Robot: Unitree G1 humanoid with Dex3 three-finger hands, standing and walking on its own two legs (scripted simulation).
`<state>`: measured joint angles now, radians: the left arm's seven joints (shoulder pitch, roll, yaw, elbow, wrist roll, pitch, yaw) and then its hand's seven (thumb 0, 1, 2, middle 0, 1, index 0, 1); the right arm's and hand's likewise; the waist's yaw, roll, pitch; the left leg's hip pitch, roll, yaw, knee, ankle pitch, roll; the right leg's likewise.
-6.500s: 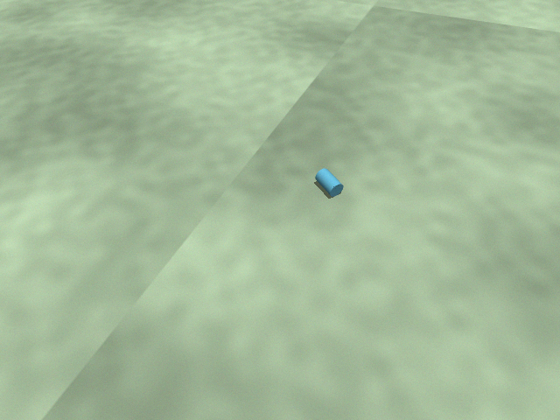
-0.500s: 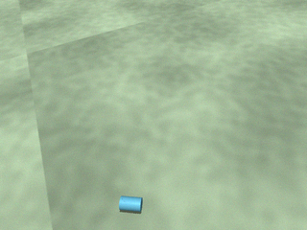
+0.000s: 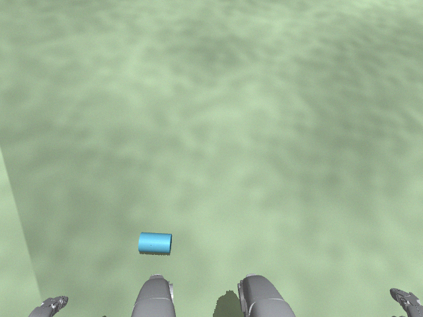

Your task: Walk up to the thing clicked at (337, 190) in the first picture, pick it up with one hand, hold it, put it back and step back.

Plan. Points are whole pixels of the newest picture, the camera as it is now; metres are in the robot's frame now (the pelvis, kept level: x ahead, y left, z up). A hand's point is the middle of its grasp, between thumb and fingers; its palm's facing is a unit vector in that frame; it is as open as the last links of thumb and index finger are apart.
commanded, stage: walk up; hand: left
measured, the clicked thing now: (155, 242) +0.39 +0.22 -0.70
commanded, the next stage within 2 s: stand in 1.56 s
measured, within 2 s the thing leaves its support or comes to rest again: neither
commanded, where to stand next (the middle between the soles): +0.06 -0.04 m, yaw +2 degrees
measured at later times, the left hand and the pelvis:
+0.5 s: hand out of the picture -0.03 +0.25 -0.09, palm faces +0.12 -0.85 -0.51, open 7.4 cm; pelvis -0.04 -0.05 +0.02, yaw +6 degrees
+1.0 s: hand out of the picture +0.04 +0.27 -0.16, palm faces +0.06 -0.94 -0.33, open 7.4 cm; pelvis -0.02 -0.02 +0.01, yaw +5 degrees
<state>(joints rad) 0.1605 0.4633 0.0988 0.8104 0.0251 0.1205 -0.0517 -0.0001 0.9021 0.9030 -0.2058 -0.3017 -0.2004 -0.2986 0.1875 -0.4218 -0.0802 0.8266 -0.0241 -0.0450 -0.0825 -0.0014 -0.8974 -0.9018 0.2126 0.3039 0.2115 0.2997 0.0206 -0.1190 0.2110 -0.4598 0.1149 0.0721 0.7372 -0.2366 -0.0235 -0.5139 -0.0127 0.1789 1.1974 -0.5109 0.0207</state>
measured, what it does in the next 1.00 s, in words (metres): steps on the spot: right foot, then left foot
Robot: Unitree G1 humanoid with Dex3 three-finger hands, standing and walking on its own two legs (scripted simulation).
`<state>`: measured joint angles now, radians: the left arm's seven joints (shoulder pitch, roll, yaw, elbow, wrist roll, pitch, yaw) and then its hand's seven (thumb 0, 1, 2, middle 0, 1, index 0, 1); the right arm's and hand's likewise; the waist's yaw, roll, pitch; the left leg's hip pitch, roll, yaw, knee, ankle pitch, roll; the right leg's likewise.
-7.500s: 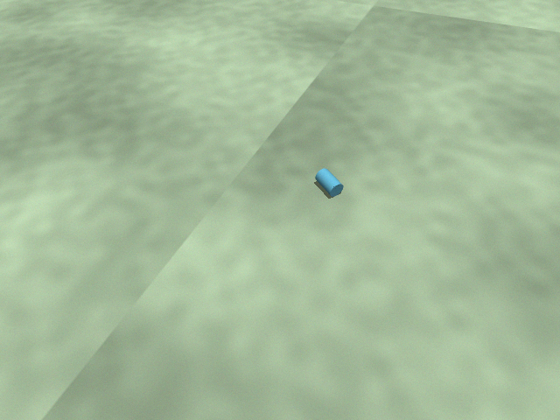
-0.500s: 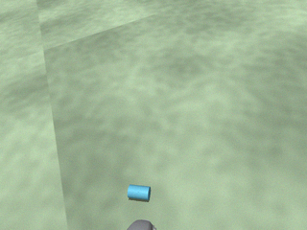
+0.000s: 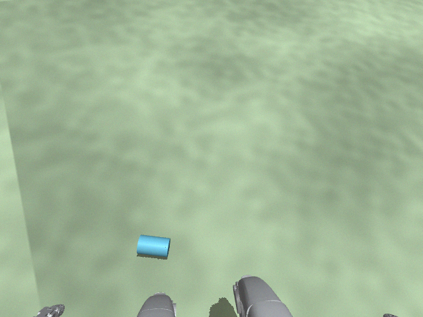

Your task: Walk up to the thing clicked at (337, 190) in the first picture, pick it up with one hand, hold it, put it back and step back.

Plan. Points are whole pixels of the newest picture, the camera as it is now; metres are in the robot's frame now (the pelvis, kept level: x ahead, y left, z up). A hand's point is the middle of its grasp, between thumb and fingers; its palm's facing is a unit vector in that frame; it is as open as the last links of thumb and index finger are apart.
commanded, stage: walk up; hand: left
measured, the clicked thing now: (154, 245) +0.43 +0.20 -0.71
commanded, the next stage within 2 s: stand in 0.56 s
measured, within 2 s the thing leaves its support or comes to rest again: neither
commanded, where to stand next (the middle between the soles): +0.09 -0.03 m, yaw -3 degrees
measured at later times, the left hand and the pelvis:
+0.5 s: hand out of the picture +0.04 +0.31 -0.12, palm faces -0.01 -0.88 -0.47, open 7.4 cm; pelvis +0.00 +0.01 +0.00, yaw -1 degrees
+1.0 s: hand (61, 311) +0.14 +0.29 -0.13, palm faces -0.08 -0.95 -0.30, open 7.4 cm; pelvis +0.03 +0.06 +0.02, yaw -3 degrees
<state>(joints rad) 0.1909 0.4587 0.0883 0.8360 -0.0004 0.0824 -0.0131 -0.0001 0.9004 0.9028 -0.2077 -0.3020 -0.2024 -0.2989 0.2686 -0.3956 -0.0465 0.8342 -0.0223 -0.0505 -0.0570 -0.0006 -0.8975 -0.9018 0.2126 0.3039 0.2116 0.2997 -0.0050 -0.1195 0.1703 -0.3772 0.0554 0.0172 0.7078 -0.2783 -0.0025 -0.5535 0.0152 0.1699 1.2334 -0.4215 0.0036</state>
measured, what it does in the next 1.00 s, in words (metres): steps on the spot: right foot, then left foot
